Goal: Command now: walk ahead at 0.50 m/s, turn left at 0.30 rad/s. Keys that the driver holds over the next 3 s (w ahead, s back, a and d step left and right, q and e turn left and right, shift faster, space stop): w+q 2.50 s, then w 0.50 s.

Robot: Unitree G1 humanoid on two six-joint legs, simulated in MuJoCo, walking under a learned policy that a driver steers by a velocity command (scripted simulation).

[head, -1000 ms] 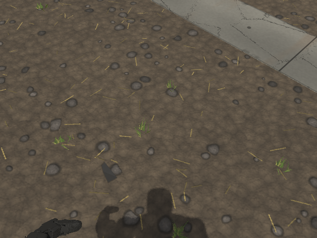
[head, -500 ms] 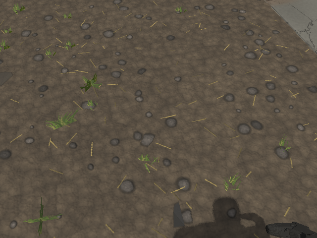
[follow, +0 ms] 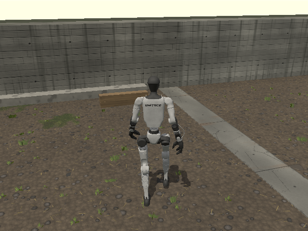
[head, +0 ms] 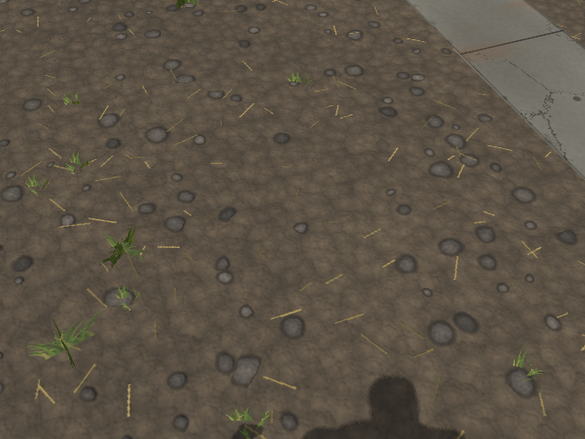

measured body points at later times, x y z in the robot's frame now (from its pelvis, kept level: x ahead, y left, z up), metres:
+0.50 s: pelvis +0.27 -0.01 +0.00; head +0.30 +0.00 +0.45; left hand +0.18 +0.24 -0.14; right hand +0.50 -0.19 -0.11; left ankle +0.39 +0.15 -0.69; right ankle +0.19 -0.12 -0.74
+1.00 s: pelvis +0.51 +0.12 +0.01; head +0.53 +0.15 +0.45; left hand +0.55 +0.43 -0.10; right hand +0.64 -0.13 -0.11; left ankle +0.42 +0.13 -0.74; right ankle +0.74 +0.05 -0.68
